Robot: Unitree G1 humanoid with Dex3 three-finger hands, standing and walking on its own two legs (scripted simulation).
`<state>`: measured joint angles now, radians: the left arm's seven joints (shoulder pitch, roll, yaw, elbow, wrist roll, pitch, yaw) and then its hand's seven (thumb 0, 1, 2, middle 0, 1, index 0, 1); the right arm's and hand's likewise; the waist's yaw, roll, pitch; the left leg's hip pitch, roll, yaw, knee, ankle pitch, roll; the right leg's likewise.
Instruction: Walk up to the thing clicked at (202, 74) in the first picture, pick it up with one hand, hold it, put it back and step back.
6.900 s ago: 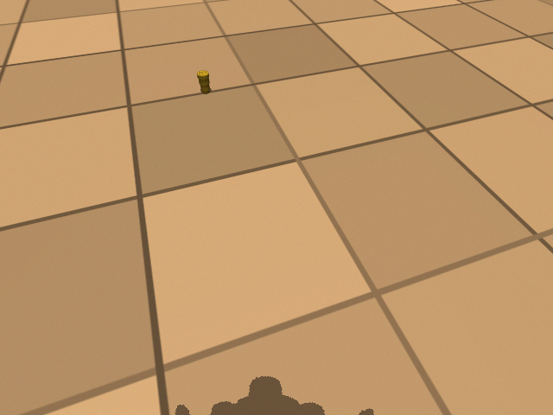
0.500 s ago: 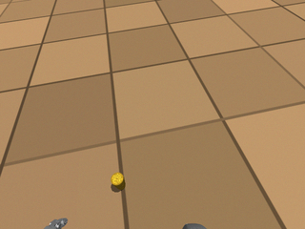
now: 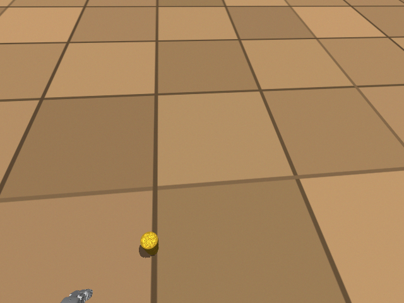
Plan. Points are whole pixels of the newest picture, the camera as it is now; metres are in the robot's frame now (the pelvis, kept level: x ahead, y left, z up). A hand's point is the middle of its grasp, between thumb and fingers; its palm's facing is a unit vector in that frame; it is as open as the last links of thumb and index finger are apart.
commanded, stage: walk up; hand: left
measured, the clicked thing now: (151, 245) +0.44 +0.24 -0.71
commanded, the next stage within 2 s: stand in 0.94 s
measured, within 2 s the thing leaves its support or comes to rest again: neither
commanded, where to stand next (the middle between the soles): +0.07 -0.02 m, yaw +1 degrees
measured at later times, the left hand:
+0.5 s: hand out of the picture +0.08 +0.26 -0.15, palm faces +0.05 -0.94 -0.32, open 7.4 cm
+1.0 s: hand out of the picture +0.07 +0.26 -0.15, palm faces +0.05 -0.95 -0.32, open 7.4 cm
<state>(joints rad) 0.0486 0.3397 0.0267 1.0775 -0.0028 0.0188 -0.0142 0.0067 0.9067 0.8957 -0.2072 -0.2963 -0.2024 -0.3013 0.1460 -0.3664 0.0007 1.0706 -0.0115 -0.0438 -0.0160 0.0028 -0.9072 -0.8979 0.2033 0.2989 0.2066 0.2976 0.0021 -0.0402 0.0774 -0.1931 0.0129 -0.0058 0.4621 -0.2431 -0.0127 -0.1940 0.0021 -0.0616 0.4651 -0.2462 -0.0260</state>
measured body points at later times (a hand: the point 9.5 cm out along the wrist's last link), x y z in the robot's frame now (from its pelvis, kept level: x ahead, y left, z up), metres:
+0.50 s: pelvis +0.00 +0.00 +0.01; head +0.02 +0.01 +0.46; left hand +0.08 +0.31 -0.13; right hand +0.11 -0.28 -0.12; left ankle +0.00 +0.13 -0.74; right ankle +0.00 -0.10 -0.74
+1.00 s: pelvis +0.00 +0.01 +0.01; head +0.01 +0.01 +0.46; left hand +0.07 +0.31 -0.13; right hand +0.09 -0.29 -0.12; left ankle +0.00 +0.13 -0.74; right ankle +0.00 -0.10 -0.74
